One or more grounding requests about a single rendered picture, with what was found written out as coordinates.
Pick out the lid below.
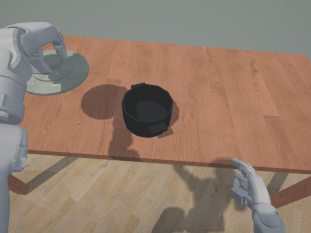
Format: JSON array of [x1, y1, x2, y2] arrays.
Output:
[[26, 50, 89, 96]]

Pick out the table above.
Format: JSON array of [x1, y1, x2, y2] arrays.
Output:
[[8, 35, 311, 208]]

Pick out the knob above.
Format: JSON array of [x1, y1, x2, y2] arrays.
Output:
[[43, 54, 62, 71]]

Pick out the robot right forearm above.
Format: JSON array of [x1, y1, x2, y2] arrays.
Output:
[[252, 203, 286, 233]]

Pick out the robot left forearm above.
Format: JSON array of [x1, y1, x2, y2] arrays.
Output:
[[0, 24, 39, 125]]

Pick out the left robot upper arm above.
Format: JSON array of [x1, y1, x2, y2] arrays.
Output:
[[0, 123, 28, 233]]

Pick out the pot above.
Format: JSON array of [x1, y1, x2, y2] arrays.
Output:
[[121, 83, 173, 138]]

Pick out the right robot hand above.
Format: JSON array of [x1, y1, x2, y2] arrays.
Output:
[[231, 158, 271, 210]]

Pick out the left robot hand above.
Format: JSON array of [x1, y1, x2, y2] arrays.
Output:
[[16, 22, 67, 75]]

